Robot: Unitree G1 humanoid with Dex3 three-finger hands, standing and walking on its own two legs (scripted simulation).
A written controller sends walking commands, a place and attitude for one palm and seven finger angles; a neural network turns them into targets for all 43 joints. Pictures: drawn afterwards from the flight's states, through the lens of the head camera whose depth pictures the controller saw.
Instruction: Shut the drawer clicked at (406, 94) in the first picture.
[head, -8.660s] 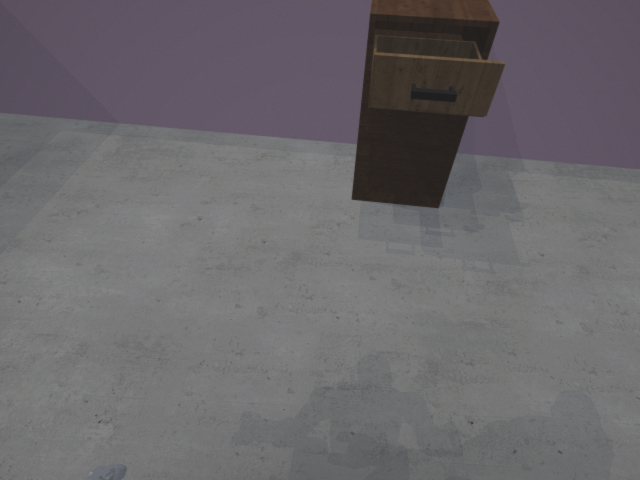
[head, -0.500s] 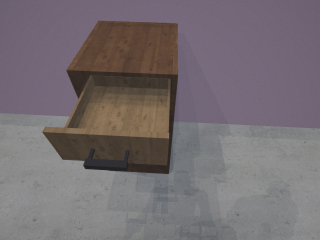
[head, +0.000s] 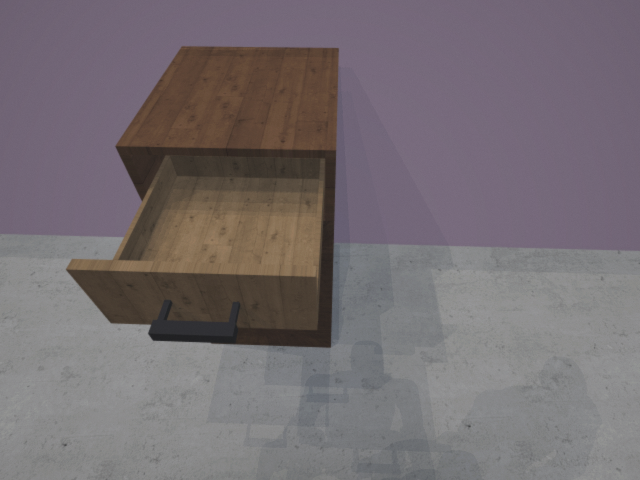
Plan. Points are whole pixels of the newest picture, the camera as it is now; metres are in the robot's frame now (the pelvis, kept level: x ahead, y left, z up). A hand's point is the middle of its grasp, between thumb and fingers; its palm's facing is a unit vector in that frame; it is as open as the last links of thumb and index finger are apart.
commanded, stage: come to a stop and stand still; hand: left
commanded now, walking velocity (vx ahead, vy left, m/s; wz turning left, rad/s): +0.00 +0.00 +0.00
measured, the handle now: (197, 319) +0.35 +0.22 -0.06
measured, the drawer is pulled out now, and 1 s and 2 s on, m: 0.27 0.27 0.27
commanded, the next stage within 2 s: look again from close up in 0.58 s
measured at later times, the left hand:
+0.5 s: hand out of the picture -0.03 +0.13 -0.17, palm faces +0.03 -0.99 -0.17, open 7.4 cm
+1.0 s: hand out of the picture -0.04 +0.13 -0.17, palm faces +0.04 -0.99 -0.17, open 7.4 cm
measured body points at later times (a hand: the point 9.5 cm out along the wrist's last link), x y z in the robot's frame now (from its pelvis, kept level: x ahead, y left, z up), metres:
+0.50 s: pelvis -0.02 -0.03 +0.00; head +0.00 -0.03 +0.45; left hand -0.03 +0.18 -0.16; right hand -0.02 -0.23 -0.16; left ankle -0.05 +0.11 -0.74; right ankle -0.01 -0.14 -0.74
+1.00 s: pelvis -0.03 -0.02 +0.00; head -0.02 -0.02 +0.45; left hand -0.05 +0.19 -0.16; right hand -0.05 -0.22 -0.16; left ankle -0.05 +0.11 -0.74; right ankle -0.01 -0.14 -0.74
